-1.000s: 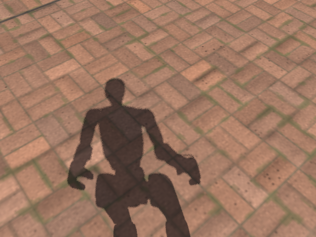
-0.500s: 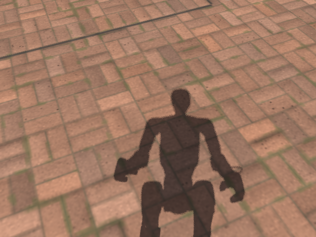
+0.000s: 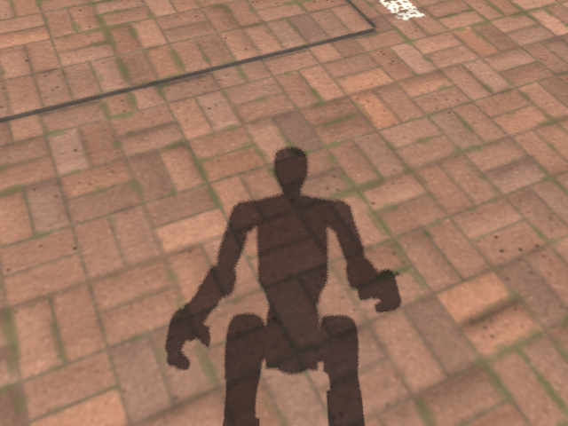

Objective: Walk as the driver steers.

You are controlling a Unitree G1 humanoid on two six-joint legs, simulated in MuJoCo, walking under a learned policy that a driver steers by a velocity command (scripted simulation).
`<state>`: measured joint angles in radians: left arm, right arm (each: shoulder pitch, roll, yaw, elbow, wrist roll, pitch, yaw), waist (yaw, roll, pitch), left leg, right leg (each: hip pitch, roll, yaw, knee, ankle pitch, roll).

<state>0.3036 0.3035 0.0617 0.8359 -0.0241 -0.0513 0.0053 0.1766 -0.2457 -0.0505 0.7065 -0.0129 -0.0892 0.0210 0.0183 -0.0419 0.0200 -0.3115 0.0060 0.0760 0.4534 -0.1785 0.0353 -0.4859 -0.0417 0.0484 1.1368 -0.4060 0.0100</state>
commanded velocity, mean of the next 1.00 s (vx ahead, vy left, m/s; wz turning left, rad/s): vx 0.07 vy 0.00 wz -0.54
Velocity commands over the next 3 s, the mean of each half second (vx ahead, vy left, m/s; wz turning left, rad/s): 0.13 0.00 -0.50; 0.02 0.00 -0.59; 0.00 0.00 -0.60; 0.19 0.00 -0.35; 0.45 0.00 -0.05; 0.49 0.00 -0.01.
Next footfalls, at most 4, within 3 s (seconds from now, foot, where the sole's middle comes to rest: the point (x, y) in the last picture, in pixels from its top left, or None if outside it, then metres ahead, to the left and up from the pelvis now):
0.32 right None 0.20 -0.14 -0.78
0.76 left None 0.24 0.08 -0.78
1.18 right None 0.07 -0.13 -0.78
1.64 left None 0.24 0.00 -0.78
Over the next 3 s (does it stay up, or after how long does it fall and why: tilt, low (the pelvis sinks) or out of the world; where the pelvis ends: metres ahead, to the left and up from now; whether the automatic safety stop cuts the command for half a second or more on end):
stays up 0.36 -0.54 -0.01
